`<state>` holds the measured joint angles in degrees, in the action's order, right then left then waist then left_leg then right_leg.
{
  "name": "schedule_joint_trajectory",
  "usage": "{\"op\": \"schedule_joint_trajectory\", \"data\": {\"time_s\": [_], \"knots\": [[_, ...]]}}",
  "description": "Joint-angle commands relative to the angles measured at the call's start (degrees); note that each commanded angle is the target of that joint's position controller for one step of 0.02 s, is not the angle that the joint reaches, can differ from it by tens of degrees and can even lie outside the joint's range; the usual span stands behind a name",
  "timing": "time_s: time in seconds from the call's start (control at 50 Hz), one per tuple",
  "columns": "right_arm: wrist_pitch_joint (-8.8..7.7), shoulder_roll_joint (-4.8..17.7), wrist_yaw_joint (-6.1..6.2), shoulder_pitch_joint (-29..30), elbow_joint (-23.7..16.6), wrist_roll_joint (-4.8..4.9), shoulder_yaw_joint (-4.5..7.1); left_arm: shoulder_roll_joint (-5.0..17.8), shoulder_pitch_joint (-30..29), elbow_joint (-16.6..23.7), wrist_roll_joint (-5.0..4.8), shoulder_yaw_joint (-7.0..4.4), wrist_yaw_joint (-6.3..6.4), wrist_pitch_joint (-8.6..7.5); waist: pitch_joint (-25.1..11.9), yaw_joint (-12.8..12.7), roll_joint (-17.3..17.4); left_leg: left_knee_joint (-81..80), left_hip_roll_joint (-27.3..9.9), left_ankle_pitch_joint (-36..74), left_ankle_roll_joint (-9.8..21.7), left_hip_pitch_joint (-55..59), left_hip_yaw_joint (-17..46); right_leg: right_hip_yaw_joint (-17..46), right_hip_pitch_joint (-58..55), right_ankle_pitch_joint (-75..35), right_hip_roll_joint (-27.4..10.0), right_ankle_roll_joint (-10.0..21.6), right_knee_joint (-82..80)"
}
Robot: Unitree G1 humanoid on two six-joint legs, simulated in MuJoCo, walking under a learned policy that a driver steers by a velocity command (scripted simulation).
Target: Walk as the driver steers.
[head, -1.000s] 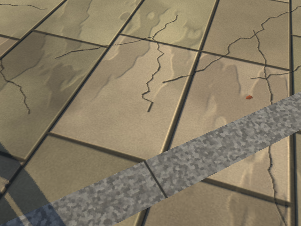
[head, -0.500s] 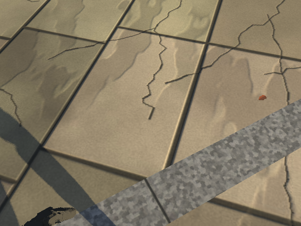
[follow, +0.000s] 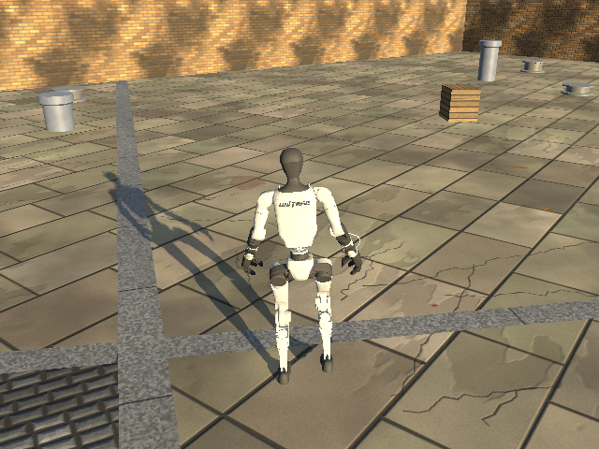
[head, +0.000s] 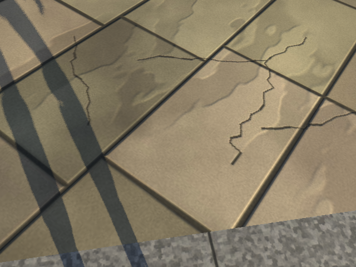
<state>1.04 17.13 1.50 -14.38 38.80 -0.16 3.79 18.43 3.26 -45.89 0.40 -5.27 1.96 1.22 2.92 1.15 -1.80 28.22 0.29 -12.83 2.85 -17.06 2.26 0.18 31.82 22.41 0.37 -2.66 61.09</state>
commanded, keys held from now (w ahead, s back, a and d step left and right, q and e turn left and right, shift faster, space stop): q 0.02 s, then w+q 0.98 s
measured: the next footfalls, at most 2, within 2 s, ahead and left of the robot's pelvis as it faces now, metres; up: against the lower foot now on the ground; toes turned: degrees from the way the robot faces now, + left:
right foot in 0.28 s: +0.12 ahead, -0.14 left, +0.00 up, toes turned +14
left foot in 0.74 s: +0.34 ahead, +0.23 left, +0.00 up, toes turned +29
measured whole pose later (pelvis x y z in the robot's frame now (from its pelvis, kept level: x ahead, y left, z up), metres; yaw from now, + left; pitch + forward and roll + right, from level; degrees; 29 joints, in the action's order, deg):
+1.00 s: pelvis +0.35 +0.15 +0.00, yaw +35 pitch +1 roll +0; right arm -3.0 16.5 -0.5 -18.8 37.1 0.5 3.3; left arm 18.8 5.8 -40.3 1.0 -2.3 -0.2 -5.4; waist 2.9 2.4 -1.8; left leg 20.2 6.8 -10.1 5.8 -11.1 4.6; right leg 4.6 39.0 8.4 -6.4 -3.0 53.8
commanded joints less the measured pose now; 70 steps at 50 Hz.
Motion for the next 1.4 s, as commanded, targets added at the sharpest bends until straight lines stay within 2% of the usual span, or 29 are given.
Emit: {"op": "schedule_joint_trajectory", "data": {"time_s": [0.02, 0.1, 0.2, 0.26, 0.28, 0.3, 0.32, 0.36, 0.42, 0.52, 0.62, 0.68, 0.72, 0.74, 0.76, 0.78, 0.8, 0.84, 0.86, 0.92, 1.04, 1.1, 1.2, 1.22, 1.24, 1.26, 1.28, 1.32, 1.4], "knots": [[-0.96, 9.1, 0.87, 2.4, -5.2, 0.35, 2.32, 3.6, -1.3, 3.5, -0.48, -0.85, 0.06, -1.07, -9.1, -1.4, 8.3, -7.8, -12.3, 24.3, 9.5, 12.3, 14.7, 3.3, 4.1, -3.6, -0.3, -1.0, -1.5], [-0.63, 10.4, 1.28, -1.0, -4.8, 1.18, 2.94, 3.2, -5.2, 4.5, -1.17, -0.28, -1.56, -2.22, -6.2, 1.5, 11.2, -13.3, -11.2, -11.2, 10.2, 11.6, 20.7, 3.5, 2.4, -5.6, 0.3, -1.1, -17.1], [-1.07, 11.1, 0.35, -0.6, -5.0, 1.09, 3.04, 4.3, -3.9, 4.3, -1.88, -0.5, -3.23, -5.31, -4.6, 1.2, 11.4, -13.0, -10.0, -16.0, 10.6, 6.1, 25.2, 3.0, -7.7, -2.8, 1.7, 0.9, -28.4], [-0.87, 9.1, 0.16, 2.0, -5.7, 1.32, 2.23, 4.4, 2.8, 2.1, -2.1, -0.99, -3.3, -6.68, -4.5, -3.2, 9.4, -8.6, -6.0, -18.0, 7.6, -0.8, 25.0, 1.8, -21.5, -10.6, 1.2, 3.0, -39.9], [-1.12, 6.5, 0.14, 3.1, -6.3, 1.16, 1.49, 6.3, 8.1, 0.7, -1.7, -1.67, -2.86, -6.87, -6.3, -5.4, 6.8, -1.9, -3.3, -19.9, 5.0, -8.1, 22.2, 5.5, -31.6, -10.3, -3.8, 4.8, -40.6], [-1.41, 1.6, -0.13, 2.9, -7.3, 1.03, 0.13, 9.9, 14.9, -0.3, -0.45, -2.28, -2.16, -6.73, -9.4, -6.8, -3.7, 15.9, 3.1, -22.5, 0.9, -18.7, 12.0, 19.5, -41.4, 1.8, -15.6, 9.1, -44.3], [-2.18, 4.4, -0.08, 4.3, -10.5, 1.97, 0.68, 13.4, 16.1, -1.3, 0.72, -3.0, -2.71, -6.91, -4.3, -5.7, -10.8, 25.6, 3.9, -22.7, 0.1, -31.0, 7.9, 37.3, -38.8, 15.1, -24.3, 15.8, -50.1], [-2.45, 9.1, -0.56, 3.2, -8.5, 1.74, 2.08, 6.7, 10.1, 0.7, -0.84, -1.27, -2.12, -7.01, 1.7, -4.1, -7.3, 34.0, -1.5, -13.8, -1.6, -35.4, 7.6, 29.4, -36.0, 15.4, -20.6, 14.4, -50.8], [-2.98, 6.4, -1.59, 4.2, -8.2, 1.52, 1.69, 4.7, 9.7, 0.8, -0.33, -0.24, -1.38, -6.77, 1.9, -4.2, -5.1, 36.4, -4.1, -3.3, -2.8, -34.1, 5.7, 15.3, -33.5, -3.5, -15.9, 11.1, -51.8], [-3.32, 2.9, -2.69, 8.1, -10.9, 1.69, 0.3, 6.1, 12.0, 0.0, -0.05, -0.2, -1.33, -6.67, 1.4, -5.4, -3.7, 28.0, -5.2, 6.9, -4.5, -30.5, 1.0, 1.5, -30.8, -21.0, -13.3, 11.5, -52.5], [-3.54, 1.2, -4.69, 14.4, -13.1, 1.85, -0.62, 8.9, 15.2, -1.2, -1.34, -0.57, -1.47, -6.0, 3.9, -6.9, -3.0, 12.5, -4.5, 10.1, -2.2, -23.1, -4.5, -4.9, -31.6, -26.3, -14.7, 10.4, -52.4], [-3.21, 4.3, -5.12, 11.7, -13.1, 1.5, 0.89, 11.5, 15.5, -1.3, -1.96, -1.27, -1.32, -5.21, 0.0, -3.1, -5.0, 9.0, 0.2, 4.2, 1.7, -13.6, -8.2, -8.7, -35.9, -54.8, -15.9, 8.8, -43.3], [-2.46, 9.3, -4.34, -3.7, -9.3, 1.72, 3.92, 11.8, 15.3, -0.8, -2.16, -1.25, -0.85, -4.67, -9.1, 6.1, -3.9, 5.2, 4.5, 6.1, 5.9, 8.9, -8.9, -11.4, -30.2, -64.5, -14.3, 6.7, -22.7], [-1.49, 12.7, -3.03, -12.8, -7.2, 2.1, 5.41, 8.9, 16.3, 0.4, -0.78, -0.12, -0.78, -5.15, -14.4, 9.8, 1.6, 5.5, -1.1, 4.8, 8.6, 27.1, 1.1, -10.8, -15.6, -44.3, -12.3, 4.5, -5.6], [-2.27, 19.0, -2.86, -9.4, -8.0, 2.26, 5.66, 0.4, 22.4, 4.3, 0.99, 2.79, -1.98, -6.58, -22.4, 1.0, 18.6, -2.1, -17.7, -9.3, 20.0, 43.5, 37.0, -4.8, 7.4, 10.4, -0.6, 1.9, 15.5], [-3.13, 12.9, -3.13, -11.9, -9.2, 1.71, 4.19, 6.9, 14.7, 4.7, -1.02, 1.54, -2.58, -8.51, -27.3, 6.9, 11.1, -10.3, -18.9, -16.2, 19.5, 43.1, 45.7, 6.4, 11.6, 9.2, -0.8, 3.0, 20.2], [-3.99, 10.8, -3.37, -9.6, -8.0, 0.94, 3.27, 8.8, 8.9, 6.9, -2.96, 0.93, -2.75, -9.23, -17.1, 6.5, 9.1, -11.8, -17.4, -10.8, 16.5, 35.8, 37.3, 5.6, 15.2, 3.5, -2.7, 3.8, 19.0], [-4.6, 8.7, -3.26, -2.1, -8.4, 0.86, 2.51, 7.1, 8.7, 6.8, -0.98, 1.37, -1.98, -9.63, -8.2, 0.9, 2.2, -12.3, -12.7, 3.3, 14.2, 18.7, 25.3, 5.3, 9.6, -3.7, -6.6, 3.7, 9.6], [-4.76, 7.9, -3.07, 0.2, -9.1, -0.03, 2.09, 7.4, 10.4, 6.4, -0.64, 1.12, -2.05, -8.98, -7.1, -1.3, 3.8, -13.4, -11.2, 7.9, 13.9, 13.3, 22.2, 5.8, 5.8, -5.4, -7.8, 3.4, 7.7], [-5.32, 7.6, -2.42, 1.1, -7.9, 0.54, 1.89, 5.8, 11.3, 6.0, 0.48, 1.32, -2.07, -7.09, -4.8, -3.1, 4.1, -16.0, -9.5, 14.0, 14.6, 5.1, 17.6, 4.1, 3.3, -7.8, -7.7, 0.7, 1.9], [-4.69, 9.6, -0.8, -3.5, -4.3, 1.25, 2.47, 2.4, -3.1, 9.9, 0.51, 2.75, -2.64, -7.31, -1.3, 1.7, 5.1, -15.1, -4.2, 9.7, 10.2, -0.4, 11.7, 2.3, -1.0, -28.7, -2.6, -1.4, -23.7], [-4.46, 9.6, -0.7, -6.3, -2.2, 1.61, 2.55, 3.4, -6.4, 11.0, -0.17, 2.46, -3.41, -7.93, -0.9, 3.0, 6.2, -12.3, -5.9, 9.2, 9.2, 3.2, 14.1, 3.0, -2.9, -31.0, -1.3, -0.4, -29.7], [-2.79, 7.0, 0.09, -5.5, -1.0, 1.02, 1.88, 5.8, 1.3, 9.5, 1.35, 0.72, -3.73, -9.06, -6.1, -1.5, 8.9, 4.0, -5.0, 30.0, 4.3, 12.8, 16.1, 0.8, -13.0, -30.2, 0.3, 5.0, -37.3], [-2.9, 4.8, 0.03, -5.3, -2.3, 0.33, 1.02, 8.4, 6.6, 9.3, 2.32, 0.26, -3.5, -9.43, -13.2, -3.5, 6.0, 14.4, -1.8, 24.2, 1.7, 8.2, 14.3, 5.4, -26.3, -46.9, -6.4, 8.1, -33.8], [-3.16, 2.2, 0.02, -13.8, -1.5, 0.47, -0.08, 11.2, 12.0, 8.4, 3.38, -0.31, -3.18, -8.77, -22.7, -2.6, -7.7, 35.2, 5.5, -6.7, -3.2, -7.9, 10.0, 22.5, -47.4, -64.1, -21.0, 19.0, -30.4], [-3.3, 5.0, -0.34, -19.2, 0.0, 0.8, 0.06, 8.9, 15.2, 6.6, 0.92, -0.2, -3.83, -7.65, -29.5, -2.2, -13.6, 45.6, 6.7, -27.8, -5.2, -14.6, 10.9, 36.0, -52.6, -56.6, -26.5, 23.8, -33.0], [-2.58, 9.1, -0.29, -15.1, 0.5, 1.74, 1.22, 6.5, 12.6, 7.7, -0.4, 0.41, -3.79, -6.75, -23.8, -3.5, -6.7, 49.8, 3.9, -24.5, -6.0, -17.6, 11.9, 32.2, -46.5, -43.0, -24.1, 21.4, -35.5], [-0.94, 8.9, 0.46, -5.0, -1.5, 1.02, 1.29, 2.2, 5.1, 8.4, 0.21, 2.32, -3.48, -5.7, -11.2, -2.6, -0.8, 44.9, 0.2, -18.9, -6.8, -18.1, 7.8, 21.0, -30.6, -34.7, -18.1, 17.4, -39.4], [0.4, 2.1, 0.93, -6.6, -0.9, 0.03, -0.32, 2.4, 0.1, 6.7, 1.2, 2.44, -3.46, -5.24, -7.7, 1.4, -6.1, 23.0, -2.1, -13.9, -7.4, -2.7, 1.9, 8.7, -15.3, -41.7, -11.1, 15.4, -43.3]]}}
Keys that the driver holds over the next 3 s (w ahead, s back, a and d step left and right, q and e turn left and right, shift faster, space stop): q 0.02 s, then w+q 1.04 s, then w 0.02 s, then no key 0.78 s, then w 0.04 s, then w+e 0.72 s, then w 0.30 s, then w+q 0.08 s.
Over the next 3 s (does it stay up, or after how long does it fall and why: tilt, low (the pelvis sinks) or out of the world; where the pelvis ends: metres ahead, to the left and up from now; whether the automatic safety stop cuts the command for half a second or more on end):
stays up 1.04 0.49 -0.01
